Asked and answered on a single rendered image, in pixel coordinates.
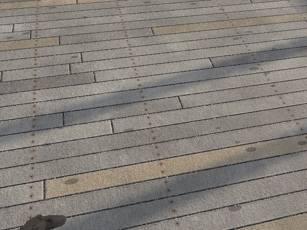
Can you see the robot left hand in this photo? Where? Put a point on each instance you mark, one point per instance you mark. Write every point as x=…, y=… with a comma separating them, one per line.
x=40, y=222

